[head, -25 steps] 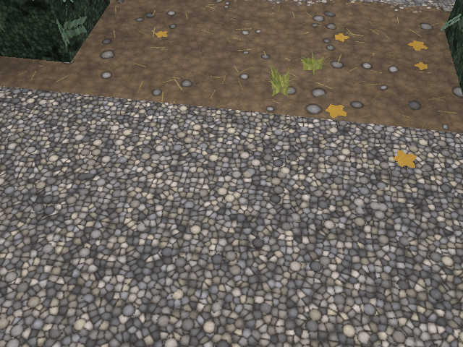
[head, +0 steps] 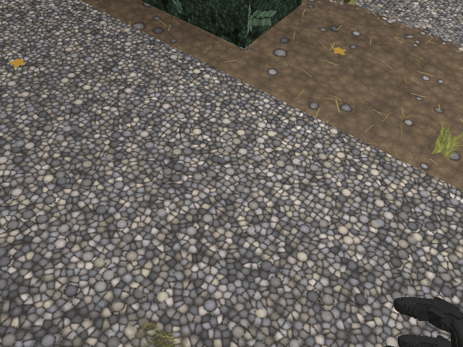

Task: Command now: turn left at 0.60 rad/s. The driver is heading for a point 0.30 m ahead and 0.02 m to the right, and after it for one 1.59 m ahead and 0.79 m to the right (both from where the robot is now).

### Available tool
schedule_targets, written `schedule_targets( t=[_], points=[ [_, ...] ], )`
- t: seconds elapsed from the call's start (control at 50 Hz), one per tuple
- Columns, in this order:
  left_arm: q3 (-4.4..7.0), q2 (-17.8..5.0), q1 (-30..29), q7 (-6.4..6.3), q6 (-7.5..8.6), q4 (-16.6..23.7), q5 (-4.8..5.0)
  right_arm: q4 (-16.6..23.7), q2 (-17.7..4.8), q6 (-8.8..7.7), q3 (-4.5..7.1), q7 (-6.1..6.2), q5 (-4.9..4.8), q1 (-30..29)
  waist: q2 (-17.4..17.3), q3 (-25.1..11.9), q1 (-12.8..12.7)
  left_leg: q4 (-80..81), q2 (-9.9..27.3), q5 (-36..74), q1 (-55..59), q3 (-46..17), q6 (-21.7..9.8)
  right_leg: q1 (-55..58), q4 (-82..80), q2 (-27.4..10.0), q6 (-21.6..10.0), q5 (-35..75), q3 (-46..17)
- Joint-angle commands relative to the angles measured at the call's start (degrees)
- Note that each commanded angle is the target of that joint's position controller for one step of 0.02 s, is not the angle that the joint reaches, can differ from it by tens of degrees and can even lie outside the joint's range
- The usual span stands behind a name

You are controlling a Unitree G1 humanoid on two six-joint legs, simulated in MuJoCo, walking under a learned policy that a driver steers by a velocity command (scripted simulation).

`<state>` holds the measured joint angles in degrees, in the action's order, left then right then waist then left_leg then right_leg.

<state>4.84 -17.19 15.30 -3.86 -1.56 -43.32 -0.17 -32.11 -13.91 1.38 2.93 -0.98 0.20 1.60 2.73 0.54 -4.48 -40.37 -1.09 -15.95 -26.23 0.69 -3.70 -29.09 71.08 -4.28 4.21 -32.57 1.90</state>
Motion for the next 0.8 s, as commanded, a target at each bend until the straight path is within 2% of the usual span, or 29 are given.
schedule_targets(
  t=[0.02,0.04,0.06,0.08,0.12,0.16,0.18,0.24,0.3,0.32,0.36,0.38,0.4,0.42,0.44,0.46,0.48,0.5,0.52,0.54,0.56,0.6,0.64,0.68,0.72,0.74,0.76,0.78,0.8],
  points=[
    [1.02,-4.14,-8.73,-1.59,0.78,7.91,-2.17,0.7,-9.0,0.4,3.36,1.44,-1.01,5.09,-12.64,-7.66,5.54,16.33,18.16,21.98,23.69,-25.89,-11.87,-29.48,11.98,1.37,0.6,6.96,-7.77],
    [1.62,-5.19,-6.62,-1.68,-0.3,7.4,-2.38,1.19,-8.39,0.93,2.93,1.58,-0.8,1.85,-12.14,-6.73,3.05,16.36,15.4,20.85,15.71,-22.48,-9.95,-23.7,11.92,1.88,0.6,10.96,-6.98],
    [1.66,-4.68,-5.43,-1.34,-0.91,7.38,-2.24,1.34,-8.99,0.95,2.96,1.63,-0.06,0.55,-9.76,-7.24,1.84,16.63,13.14,18.61,10.54,-21.11,-8.95,-19.53,13.77,3.22,0.5,14.34,-5.95],
    [1.53,-3.38,-4.52,-0.85,-1.21,7.52,-1.72,0.97,-9.81,0.69,2.99,1.75,0.47,0.23,-7.99,-7.78,1.33,16.63,12.02,14.83,7.81,-21.03,-8.19,-17.84,15.51,3.92,0.62,16.94,-5.62],
    [0.95,-1.2,-5.1,-0.26,-1.14,8.71,-1.17,0.31,-10.58,0.24,2.59,2.67,0.62,1.48,-5.98,-7.1,1.4,16.41,10.53,11.1,4.32,-21.78,-8.07,-16.85,16.07,4.5,1.12,22.61,-5.91],
    [0.7,-0.37,-5.68,0.63,-0.66,10.34,-1.3,-0.86,-10.12,0.23,2.15,3.62,-0.49,4.01,-7.24,-8.06,1.67,17.48,8.77,-3.88,5.61,-23.68,-7.82,-17.69,11.51,3.95,1.95,27.24,-6.34],
    [0.68,-0.54,-6.77,0.99,-0.4,11.27,-1.28,-1.22,-10.33,0.24,2.28,3.98,-0.99,5.5,-8.39,-7.9,2.21,18.22,8.35,-9.94,7.36,-25.4,-7.73,-18.64,6.39,3.65,2.31,28.56,-6.69],
    [0.25,-0.3,-13.48,1.55,1.01,14.14,-0.99,-2.19,-11.72,0.24,3.26,4.67,-1.51,9.79,-11.28,-6.27,5.22,20.92,8.34,-15.21,10.09,-28.88,-8.53,-15.9,-11.81,4.15,2.88,26.42,-7.82],
    [0.09,-0.4,-12.91,2.72,2.31,13.37,0.58,-3.42,-11.72,-0.12,3.66,4.52,-1.04,11.9,-14.64,-5.75,6.11,21.9,10.18,-18.11,7.78,-28.38,-9.17,-6.75,-20.2,4.46,1.52,21.97,-5.98],
    [0.16,-0.58,-11.93,3.08,2.86,12.75,0.94,-4.14,-10.93,-0.58,3.5,4.21,-1.39,12.75,-15.18,-4.61,6.03,22.7,9.94,-19.42,4.53,-28.22,-9.52,-2.07,-22.09,4.59,0.67,20.38,-4.87],
    [0.24,-0.67,-9.88,3.8,3.61,11.86,1.27,-4.61,-9.22,-1.07,2.99,3.39,-0.86,13.28,-15.73,-2.33,5.71,20.96,9.11,-19.75,1.62,-26.66,-9.26,4.48,-26.78,5.2,-1.62,14.08,-2.82],
    [-0.06,0.34,-8.79,4.14,3.91,11.26,1.25,-5.02,-7.78,-1.08,2.54,3.21,-0.67,13.93,-15.33,-1.49,5.55,19.56,8.41,-19.01,1.36,-25.66,-8.75,7.58,-31.06,5.28,-2.93,12.59,-1.72],
    [-0.24,1.5,-6.87,4.48,4.15,10.22,1.16,-5.23,-6.02,-1.07,1.87,3.2,-0.36,13.92,-13.74,-0.86,4.28,17.43,7.16,-18.08,0.53,-24.54,-7.66,12.19,-38.36,5.07,-4.27,14.55,-1.32],
    [-0.41,2.47,-4.64,4.67,4.25,8.91,0.83,-5.77,-3.16,-1.23,0.92,3.25,0.19,14.88,-11.41,-0.61,3.14,13.64,5.03,-14.76,-0.21,-22.13,-5.67,17.35,-45.26,4.85,-5.06,16.15,-1.76],
    [-0.38,0.7,-1.25,4.81,4.49,8.07,-0.07,-6.26,-0.03,-1.69,0.11,3.24,0.73,16.27,-5.36,-1.54,3.58,2.25,1.32,-9.42,-2.74,-15.49,-2.04,23.34,-48.22,-0.65,-6.44,20.95,-9.48],
    [0.57,-4.7,0.05,4.75,4.18,8.12,-1.34,-5.18,0.86,-3.04,-0.02,3.2,0.91,19.71,8.74,-2.15,7.36,-5.64,-2.62,-12.69,-13.07,-7.78,2.46,30.03,-49.99,-9.59,-12.69,29.82,-24.0],
    [0.6,-2.98,1.09,4.99,4.08,7.1,-1.46,-2.99,-4.01,-4.44,1.38,3.29,0.16,12.3,11.91,-0.47,4.43,-4.11,1.04,-15.6,-16.81,-7.68,4.71,26.46,-53.99,-13.85,-19.64,20.11,-36.16],
    [0.06,-2.08,-0.09,4.7,4.03,7.96,-1.22,-1.87,-7.93,-4.61,2.6,3.74,-0.6,6.75,8.73,2.44,3.14,-6.72,2.52,-14.66,-16.6,-8.22,5.68,23.97,-54.75,-13.18,-20.14,17.11,-36.88],
    [0.29,-3.18,-1.47,4.28,3.9,8.54,-1.14,-2.05,-8.02,-4.4,3.1,3.86,-0.34,4.96,7.3,2.56,3.5,-7.83,2.45,-13.51,-15.02,-7.37,6.53,22.12,-54.85,-11.6,-18.75,18.92,-34.43],
    [0.52,-4.06,-2.74,3.88,3.59,9.08,-0.74,-2.7,-7.42,-4.11,3.19,3.7,0.28,5.37,7.9,1.54,3.97,-7.33,1.99,-12.64,-12.69,-6.04,7.12,21.27,-54.54,-9.7,-17.4,22.45,-30.38],
    [0.72,-4.66,-3.95,3.52,3.36,9.37,-0.3,-3.16,-6.43,-3.9,3.17,3.36,0.47,6.05,7.98,0.59,4.81,-5.52,2.09,-9.31,-8.51,-6.13,7.32,19.03,-54.21,-7.78,-15.67,26.38,-26.74],
    [1.3,-5.62,-4.39,3.06,2.62,9.4,0.04,-4.27,-3.39,-4.0,2.57,2.83,0.36,5.25,7.36,-1.1,4.95,-1.46,-0.92,-3.76,-1.1,-2.97,7.49,16.19,-51.84,-3.18,-13.85,39.08,-19.46],
    [2.0,-6.86,-2.27,2.61,1.72,8.91,0.74,-3.92,-2.94,-4.18,2.58,2.21,-0.07,3.04,6.84,-4.0,4.28,0.56,-2.61,-1.25,-0.13,-2.53,7.29,19.79,-49.2,-3.1,-14.48,50.1,-19.23],
    [2.42,-7.25,-0.85,2.15,0.81,8.67,1.65,-3.39,-3.14,-4.5,2.56,1.49,-0.63,0.56,6.27,-5.7,3.5,4.04,-2.9,-0.81,-1.04,-3.54,6.45,24.03,-47.73,-4.25,-15.21,52.45,-21.67],
    [2.69,-7.51,-1.55,1.81,0.19,9.07,2.25,-3.42,-3.85,-4.94,2.75,0.79,-0.87,0.03,5.87,-6.43,3.92,10.36,-2.81,1.8,1.09,-4.31,5.17,25.53,-46.7,-4.15,-14.82,48.96,-23.96],
    [2.74,-7.48,-3.31,1.75,0.0,9.58,2.61,-3.98,-4.37,-5.15,2.95,0.55,-0.53,1.3,5.69,-6.87,5.26,15.72,-2.39,7.11,5.29,-4.29,4.27,24.24,-45.26,-3.09,-13.79,46.52,-24.01],
    [2.56,-6.65,-4.13,1.64,-0.02,10.17,2.59,-4.67,-5.87,-5.26,3.52,0.5,0.08,3.25,4.21,-8.34,6.13,18.97,-0.09,14.6,12.79,-5.17,3.17,20.61,-43.09,-1.53,-11.89,41.56,-23.52],
    [1.92,-4.42,-3.87,1.65,0.18,10.99,1.79,-4.93,-8.74,-4.93,4.34,0.86,0.71,6.5,-0.47,-11.66,6.69,17.25,6.76,25.69,23.73,-9.44,0.51,13.27,-37.1,1.0,-9.3,32.11,-21.38],
    [0.96,-1.17,0.2,1.69,0.2,11.6,1.65,-6.12,-11.8,-4.15,5.33,1.46,1.65,8.46,-15.63,-14.08,4.7,15.42,16.95,38.21,32.51,-21.57,-7.82,1.53,-27.11,8.56,-5.84,11.1,-14.21]
  ],
)
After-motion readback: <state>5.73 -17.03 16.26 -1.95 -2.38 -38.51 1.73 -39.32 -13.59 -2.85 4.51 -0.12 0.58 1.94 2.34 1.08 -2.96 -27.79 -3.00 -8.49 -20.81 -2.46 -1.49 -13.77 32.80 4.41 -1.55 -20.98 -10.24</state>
